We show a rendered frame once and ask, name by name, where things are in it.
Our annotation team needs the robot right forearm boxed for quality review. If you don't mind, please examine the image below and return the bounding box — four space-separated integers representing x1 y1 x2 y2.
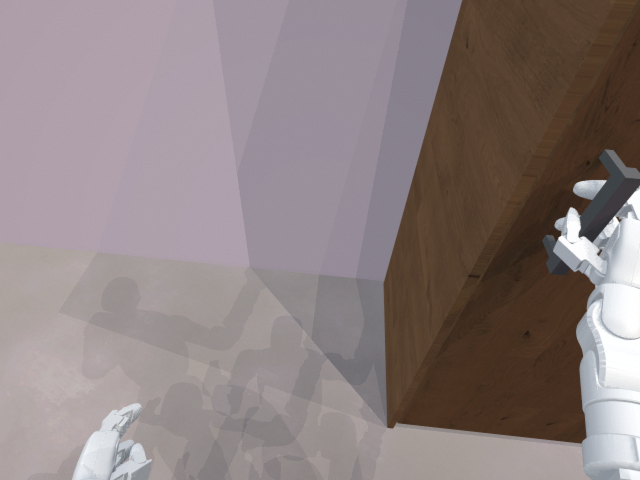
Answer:
576 283 640 480

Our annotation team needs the handle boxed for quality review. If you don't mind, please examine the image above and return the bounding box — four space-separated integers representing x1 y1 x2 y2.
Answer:
542 149 640 275

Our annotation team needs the right robot hand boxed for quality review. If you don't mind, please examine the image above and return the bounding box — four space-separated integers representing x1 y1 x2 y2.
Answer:
553 180 640 289

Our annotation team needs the left robot hand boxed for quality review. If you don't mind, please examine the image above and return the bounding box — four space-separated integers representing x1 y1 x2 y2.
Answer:
72 403 152 480

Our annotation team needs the wardrobe door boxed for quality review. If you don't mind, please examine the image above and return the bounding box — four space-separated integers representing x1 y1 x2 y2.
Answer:
398 0 640 444

